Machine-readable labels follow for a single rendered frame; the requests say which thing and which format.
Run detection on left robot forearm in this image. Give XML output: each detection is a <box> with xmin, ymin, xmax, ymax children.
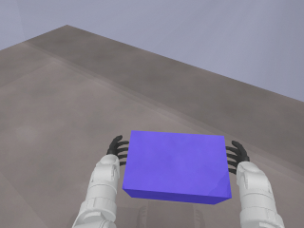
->
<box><xmin>72</xmin><ymin>154</ymin><xmax>121</xmax><ymax>228</ymax></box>

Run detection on right robot forearm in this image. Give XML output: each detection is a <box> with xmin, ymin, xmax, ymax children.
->
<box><xmin>236</xmin><ymin>161</ymin><xmax>285</xmax><ymax>228</ymax></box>

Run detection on robot left hand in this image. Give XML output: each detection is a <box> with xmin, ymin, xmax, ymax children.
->
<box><xmin>106</xmin><ymin>135</ymin><xmax>129</xmax><ymax>166</ymax></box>

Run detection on robot right hand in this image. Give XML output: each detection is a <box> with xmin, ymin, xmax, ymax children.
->
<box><xmin>225</xmin><ymin>141</ymin><xmax>250</xmax><ymax>175</ymax></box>

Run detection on carton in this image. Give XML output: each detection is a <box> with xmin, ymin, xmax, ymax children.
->
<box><xmin>122</xmin><ymin>130</ymin><xmax>232</xmax><ymax>205</ymax></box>

